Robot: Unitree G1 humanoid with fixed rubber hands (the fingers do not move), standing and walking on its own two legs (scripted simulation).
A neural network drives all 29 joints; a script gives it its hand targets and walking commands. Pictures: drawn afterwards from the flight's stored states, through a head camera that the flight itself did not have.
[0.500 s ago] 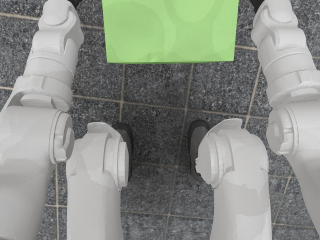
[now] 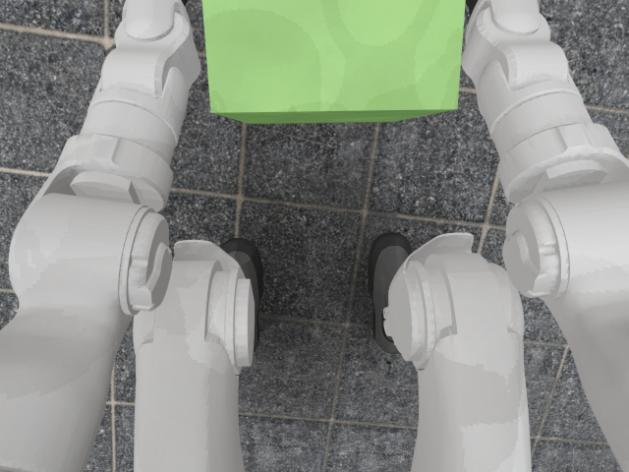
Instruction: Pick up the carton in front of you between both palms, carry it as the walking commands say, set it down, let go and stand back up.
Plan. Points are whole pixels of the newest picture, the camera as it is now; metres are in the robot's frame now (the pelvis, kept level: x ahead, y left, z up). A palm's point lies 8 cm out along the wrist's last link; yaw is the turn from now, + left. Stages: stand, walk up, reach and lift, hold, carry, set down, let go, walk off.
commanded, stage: reach and lift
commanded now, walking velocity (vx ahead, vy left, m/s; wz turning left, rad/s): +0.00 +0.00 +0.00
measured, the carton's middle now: (325, 24) +0.53 -0.02 -0.25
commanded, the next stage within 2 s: none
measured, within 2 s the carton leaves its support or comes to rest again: leaves its support in 0.20 s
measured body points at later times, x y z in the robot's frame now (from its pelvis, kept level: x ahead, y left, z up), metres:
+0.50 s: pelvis +0.01 +0.00 +0.03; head +0.29 -0.01 +0.38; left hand +0.54 +0.14 -0.05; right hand +0.53 -0.17 -0.05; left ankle +0.12 +0.13 -0.34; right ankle +0.12 -0.13 -0.34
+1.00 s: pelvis +0.02 +0.00 +0.16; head +0.25 +0.00 +0.55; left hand +0.50 +0.14 +0.10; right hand +0.49 -0.16 +0.10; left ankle +0.12 +0.13 -0.34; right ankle +0.12 -0.13 -0.34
